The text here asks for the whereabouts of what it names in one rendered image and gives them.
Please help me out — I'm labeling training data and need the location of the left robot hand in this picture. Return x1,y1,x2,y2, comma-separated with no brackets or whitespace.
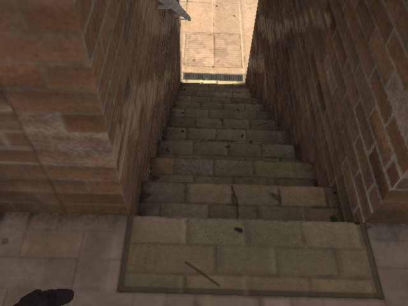
13,289,74,306

